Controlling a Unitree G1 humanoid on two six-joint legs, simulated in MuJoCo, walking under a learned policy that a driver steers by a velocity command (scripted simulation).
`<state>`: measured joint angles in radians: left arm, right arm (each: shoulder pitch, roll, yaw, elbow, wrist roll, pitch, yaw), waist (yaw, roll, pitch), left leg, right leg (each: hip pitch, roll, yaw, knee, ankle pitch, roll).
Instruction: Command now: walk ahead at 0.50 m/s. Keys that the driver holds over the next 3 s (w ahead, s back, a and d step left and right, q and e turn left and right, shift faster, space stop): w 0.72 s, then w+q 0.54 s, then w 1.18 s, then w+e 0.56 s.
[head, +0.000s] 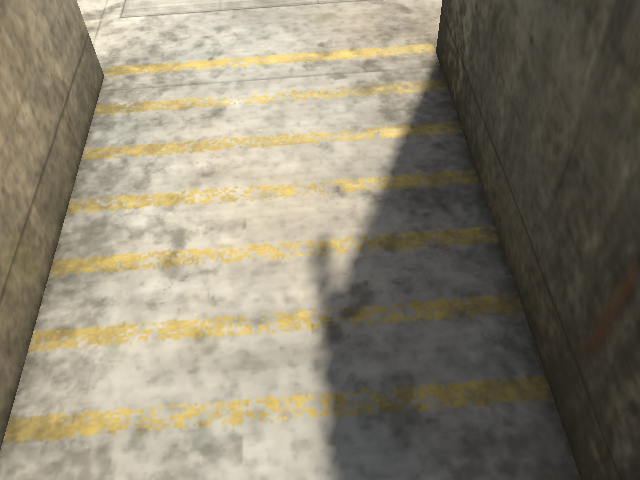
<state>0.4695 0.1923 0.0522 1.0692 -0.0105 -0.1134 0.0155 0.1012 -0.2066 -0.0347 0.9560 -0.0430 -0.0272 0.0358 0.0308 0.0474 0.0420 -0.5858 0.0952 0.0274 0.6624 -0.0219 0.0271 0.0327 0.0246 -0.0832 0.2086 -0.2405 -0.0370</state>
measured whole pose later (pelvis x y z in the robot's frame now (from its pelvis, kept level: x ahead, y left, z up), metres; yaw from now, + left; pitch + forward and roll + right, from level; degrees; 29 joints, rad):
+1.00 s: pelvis +0.53 +0.06 +0.00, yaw +5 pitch +0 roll +0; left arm 0.40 0.21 0.05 1.02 0.01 -0.11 0.04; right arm 0.22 -0.22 -0.05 0.95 -0.04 -0.02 0.05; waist 0.00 0.04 0.04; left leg -0.65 0.07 -0.05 0.99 -0.12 0.05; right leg -0.04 0.00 -0.18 0.25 -0.21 -0.04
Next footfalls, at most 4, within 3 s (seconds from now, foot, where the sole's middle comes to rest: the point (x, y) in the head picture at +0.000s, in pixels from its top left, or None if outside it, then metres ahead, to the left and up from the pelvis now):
0.14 left None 0.26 0.13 -0.78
0.68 right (373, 458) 0.54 -0.03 -0.78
1.24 left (259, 343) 0.81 0.24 -0.78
1.86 right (272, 217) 1.21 0.24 -0.78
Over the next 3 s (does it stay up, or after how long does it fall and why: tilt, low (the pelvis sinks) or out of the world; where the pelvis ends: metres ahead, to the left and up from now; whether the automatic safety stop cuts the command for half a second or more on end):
stays up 1.63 0.34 -0.01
